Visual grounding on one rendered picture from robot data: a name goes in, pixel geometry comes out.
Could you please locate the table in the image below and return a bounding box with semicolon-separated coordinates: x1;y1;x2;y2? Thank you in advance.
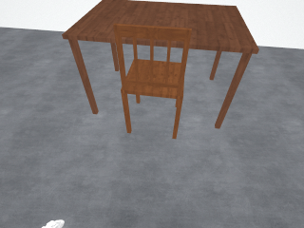
62;0;259;129

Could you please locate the chair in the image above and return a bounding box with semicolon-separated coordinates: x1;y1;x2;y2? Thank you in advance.
113;23;192;139

